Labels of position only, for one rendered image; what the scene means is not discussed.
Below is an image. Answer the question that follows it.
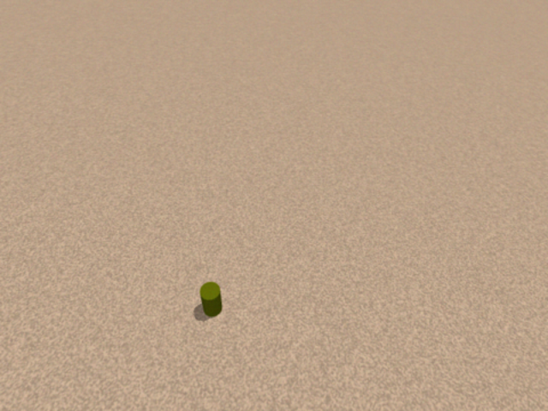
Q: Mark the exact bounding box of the can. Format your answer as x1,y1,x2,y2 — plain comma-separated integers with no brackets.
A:
200,282,222,317

